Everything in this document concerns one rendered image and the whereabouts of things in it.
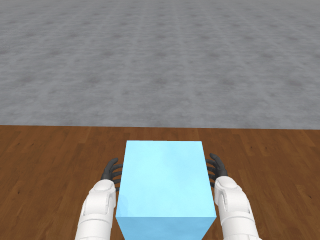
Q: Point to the robot right forearm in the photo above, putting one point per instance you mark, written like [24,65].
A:
[236,217]

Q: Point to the carton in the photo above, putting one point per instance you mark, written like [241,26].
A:
[165,192]

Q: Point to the robot right hand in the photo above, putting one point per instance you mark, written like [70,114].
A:
[219,169]

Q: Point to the robot left forearm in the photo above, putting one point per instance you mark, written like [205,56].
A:
[96,217]

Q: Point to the robot left hand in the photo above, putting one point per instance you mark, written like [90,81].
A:
[108,173]

